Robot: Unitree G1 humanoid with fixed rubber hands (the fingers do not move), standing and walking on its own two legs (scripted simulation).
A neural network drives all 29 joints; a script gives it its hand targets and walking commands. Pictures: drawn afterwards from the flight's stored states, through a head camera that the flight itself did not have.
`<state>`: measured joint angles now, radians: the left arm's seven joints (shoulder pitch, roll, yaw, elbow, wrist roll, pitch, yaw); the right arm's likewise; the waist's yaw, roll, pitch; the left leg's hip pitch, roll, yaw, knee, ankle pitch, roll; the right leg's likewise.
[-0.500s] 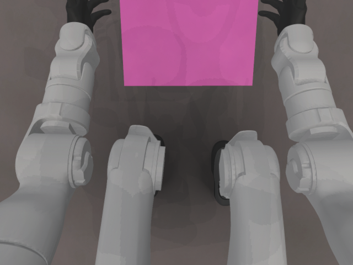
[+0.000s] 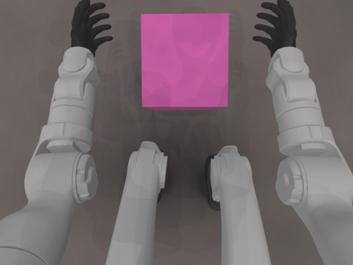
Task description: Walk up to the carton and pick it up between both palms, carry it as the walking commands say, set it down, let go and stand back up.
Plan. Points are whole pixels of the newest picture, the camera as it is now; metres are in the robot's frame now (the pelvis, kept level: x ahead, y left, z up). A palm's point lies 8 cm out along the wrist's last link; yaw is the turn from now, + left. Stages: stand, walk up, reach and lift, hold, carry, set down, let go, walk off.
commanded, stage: set down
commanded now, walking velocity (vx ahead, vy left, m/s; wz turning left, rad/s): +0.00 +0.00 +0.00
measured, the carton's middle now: (183, 73) +0.50 +0.02 -0.35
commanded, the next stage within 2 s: let go in 0.68 s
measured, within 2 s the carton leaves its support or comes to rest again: neither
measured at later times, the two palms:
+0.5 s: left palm (19, 5) +0.49 +0.22 +0.04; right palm (351, 6) +0.51 -0.17 +0.04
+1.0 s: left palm out of the picture +0.41 +0.23 +0.10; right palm out of the picture +0.43 -0.19 +0.10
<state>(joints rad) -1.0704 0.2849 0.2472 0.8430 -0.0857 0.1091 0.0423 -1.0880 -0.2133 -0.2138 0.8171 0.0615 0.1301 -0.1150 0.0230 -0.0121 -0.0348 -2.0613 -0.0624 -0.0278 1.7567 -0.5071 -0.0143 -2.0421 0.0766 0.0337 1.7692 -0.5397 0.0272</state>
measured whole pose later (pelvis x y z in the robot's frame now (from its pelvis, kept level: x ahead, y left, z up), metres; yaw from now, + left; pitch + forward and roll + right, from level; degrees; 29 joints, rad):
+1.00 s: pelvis +0.07 +0.00 +0.22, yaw +0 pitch +37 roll +0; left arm -0.46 0.19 0.23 0.56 0.08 0.08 -0.07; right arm -0.47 -0.11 -0.21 0.54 -0.11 0.09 -0.03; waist 0.03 0.00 -0.07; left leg -1.20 -0.04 -0.05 0.83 -0.28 0.00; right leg -1.18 0.05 0.07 0.83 -0.30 0.01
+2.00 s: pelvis +0.11 +0.00 +0.28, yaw +1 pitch -2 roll +0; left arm 0.21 0.27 0.04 0.54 0.04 0.09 0.00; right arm 0.21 -0.26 -0.03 0.58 -0.04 0.07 0.00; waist 0.01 -0.01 0.04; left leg -0.17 -0.03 -0.05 0.49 -0.28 0.01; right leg -0.14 0.03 0.06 0.47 -0.29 0.00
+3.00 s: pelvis +0.11 +0.01 +0.29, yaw +1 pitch -2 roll +0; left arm 0.17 0.37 0.00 0.95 0.03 0.00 0.02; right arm 0.15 -0.37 -0.01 0.97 -0.02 -0.01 -0.02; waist 0.00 -0.01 0.01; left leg -0.11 -0.03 -0.05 0.37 -0.22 0.02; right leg -0.09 0.01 0.06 0.36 -0.23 0.00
